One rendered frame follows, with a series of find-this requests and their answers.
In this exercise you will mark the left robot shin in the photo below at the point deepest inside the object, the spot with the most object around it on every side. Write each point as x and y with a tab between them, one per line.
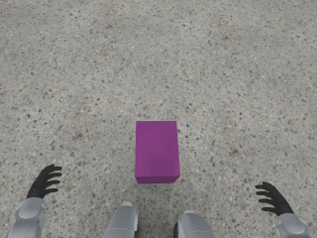
127	203

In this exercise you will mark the left robot forearm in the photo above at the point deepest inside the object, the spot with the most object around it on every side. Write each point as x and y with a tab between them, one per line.
28	220

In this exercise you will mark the robot shin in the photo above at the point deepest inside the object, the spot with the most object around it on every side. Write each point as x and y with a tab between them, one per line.
188	211
127	203

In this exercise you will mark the carton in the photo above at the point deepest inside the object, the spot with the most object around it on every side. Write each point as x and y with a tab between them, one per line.
156	152

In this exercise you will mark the robot right hand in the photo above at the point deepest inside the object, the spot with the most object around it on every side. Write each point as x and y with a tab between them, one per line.
280	204

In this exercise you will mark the right robot forearm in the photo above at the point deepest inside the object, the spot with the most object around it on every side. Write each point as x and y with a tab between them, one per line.
291	225

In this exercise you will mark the right robot shin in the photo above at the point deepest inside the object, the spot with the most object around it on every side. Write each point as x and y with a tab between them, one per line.
188	211

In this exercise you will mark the robot left hand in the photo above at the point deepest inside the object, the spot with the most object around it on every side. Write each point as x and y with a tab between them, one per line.
38	188

